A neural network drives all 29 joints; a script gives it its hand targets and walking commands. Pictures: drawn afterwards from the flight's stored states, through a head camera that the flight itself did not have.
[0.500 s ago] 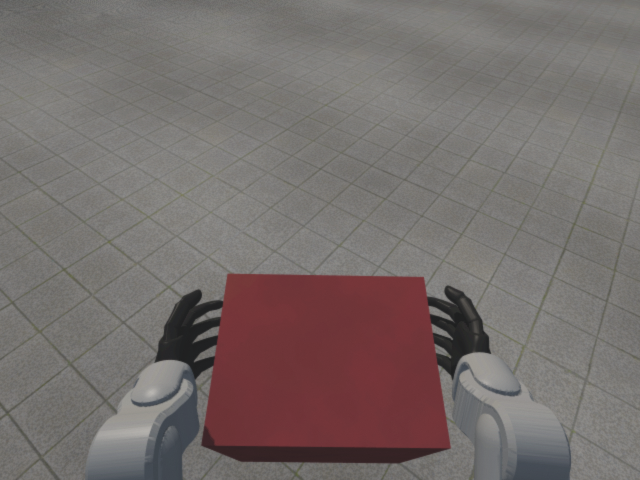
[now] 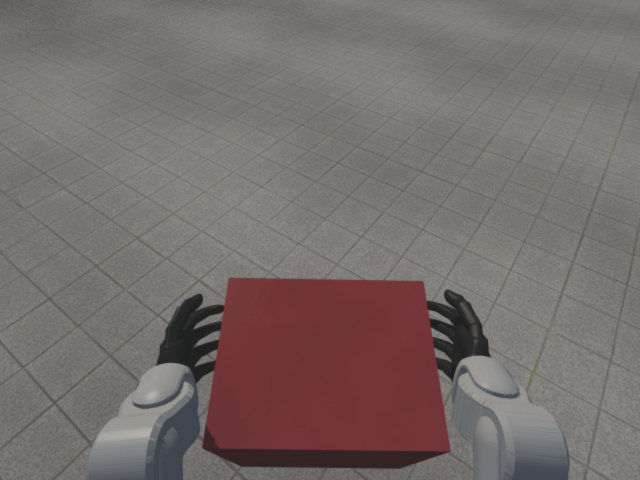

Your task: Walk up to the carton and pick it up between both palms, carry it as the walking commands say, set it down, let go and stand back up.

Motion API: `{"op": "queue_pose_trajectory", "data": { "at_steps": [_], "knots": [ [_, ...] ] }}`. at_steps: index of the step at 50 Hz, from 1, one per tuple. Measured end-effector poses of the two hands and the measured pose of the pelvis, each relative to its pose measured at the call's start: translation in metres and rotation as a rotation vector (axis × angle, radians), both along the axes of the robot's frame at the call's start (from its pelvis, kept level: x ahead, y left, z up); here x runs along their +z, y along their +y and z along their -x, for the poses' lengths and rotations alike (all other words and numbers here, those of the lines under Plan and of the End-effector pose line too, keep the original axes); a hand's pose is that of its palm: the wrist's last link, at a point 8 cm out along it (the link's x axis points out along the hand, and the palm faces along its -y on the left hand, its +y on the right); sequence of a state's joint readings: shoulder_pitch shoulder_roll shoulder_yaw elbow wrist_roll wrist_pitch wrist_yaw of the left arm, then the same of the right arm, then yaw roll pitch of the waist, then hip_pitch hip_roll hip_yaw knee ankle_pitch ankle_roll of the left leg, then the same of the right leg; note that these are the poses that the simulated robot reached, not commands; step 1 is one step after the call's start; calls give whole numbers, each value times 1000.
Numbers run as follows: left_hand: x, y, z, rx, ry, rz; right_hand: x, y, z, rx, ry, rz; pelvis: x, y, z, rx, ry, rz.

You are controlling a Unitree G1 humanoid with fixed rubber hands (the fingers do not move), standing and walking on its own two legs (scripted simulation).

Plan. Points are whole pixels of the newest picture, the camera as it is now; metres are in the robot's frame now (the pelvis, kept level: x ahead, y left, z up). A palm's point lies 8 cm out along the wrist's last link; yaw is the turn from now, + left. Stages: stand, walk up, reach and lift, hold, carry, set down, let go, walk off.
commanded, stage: carry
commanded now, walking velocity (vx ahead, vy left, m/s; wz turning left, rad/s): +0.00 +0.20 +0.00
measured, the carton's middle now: (323, 383) +0.25 -0.01 +0.02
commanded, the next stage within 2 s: none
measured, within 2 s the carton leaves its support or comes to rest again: neither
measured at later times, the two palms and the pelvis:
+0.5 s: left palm (33, 456) +0.16 +0.26 +0.09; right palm (361, 416) +0.19 -0.04 +0.08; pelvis -0.06 +0.09 -0.01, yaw +7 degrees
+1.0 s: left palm out of the picture +0.03 +0.39 +0.07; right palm (189, 446) +0.17 +0.12 +0.07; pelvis -0.11 +0.15 -0.01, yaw +26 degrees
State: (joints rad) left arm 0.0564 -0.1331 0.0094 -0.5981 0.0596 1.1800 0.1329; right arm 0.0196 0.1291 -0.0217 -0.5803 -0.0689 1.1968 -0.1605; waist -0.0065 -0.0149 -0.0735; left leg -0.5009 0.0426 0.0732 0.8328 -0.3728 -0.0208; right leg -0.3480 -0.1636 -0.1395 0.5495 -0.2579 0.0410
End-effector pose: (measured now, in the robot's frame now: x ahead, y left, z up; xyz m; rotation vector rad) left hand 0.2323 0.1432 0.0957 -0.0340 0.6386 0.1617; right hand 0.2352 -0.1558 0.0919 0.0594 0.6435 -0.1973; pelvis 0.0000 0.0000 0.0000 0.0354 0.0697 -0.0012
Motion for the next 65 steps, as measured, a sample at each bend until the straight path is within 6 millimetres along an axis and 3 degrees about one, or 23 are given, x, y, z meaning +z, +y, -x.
{"op": "queue_pose_trajectory", "data": {
  "at_steps": [5,11,21,26,30,37,41,44,51,60,65],
  "knots": [
    [-12,48,8,19,-21,24,-4,48,2,22,-20,27,-13,41,7,15,7,17],
    [-21,87,33,66,48,56,-9,89,15,73,47,42,-5,68,21,32,1,53],
    [-3,109,58,82,-19,14,-3,111,35,90,-20,5,-7,88,46,91,16,43],
    [-4,115,82,111,10,-9,-10,118,50,121,9,-20,-6,89,61,139,-15,47],
    [-5,130,105,177,31,9,-4,137,53,185,30,-6,0,92,69,197,-18,16],
    [0,180,137,305,-15,6,3,197,46,315,-17,-5,-3,116,82,310,-13,3],
    [-16,218,158,379,-23,22,-9,241,48,391,-23,15,-17,138,91,359,-8,11],
    [-28,234,177,426,34,44,-20,263,55,437,33,38,-15,146,100,387,-15,34],
    [-22,245,207,491,28,51,-15,282,70,494,30,32,-8,149,114,468,-12,45],
    [-2,237,229,553,-8,-17,-9,284,74,557,-6,-30,-8,137,118,568,-24,47],
    [2,241,254,625,23,-8,-2,301,81,627,22,-14,2,136,122,643,-24,14]
  ]
}}
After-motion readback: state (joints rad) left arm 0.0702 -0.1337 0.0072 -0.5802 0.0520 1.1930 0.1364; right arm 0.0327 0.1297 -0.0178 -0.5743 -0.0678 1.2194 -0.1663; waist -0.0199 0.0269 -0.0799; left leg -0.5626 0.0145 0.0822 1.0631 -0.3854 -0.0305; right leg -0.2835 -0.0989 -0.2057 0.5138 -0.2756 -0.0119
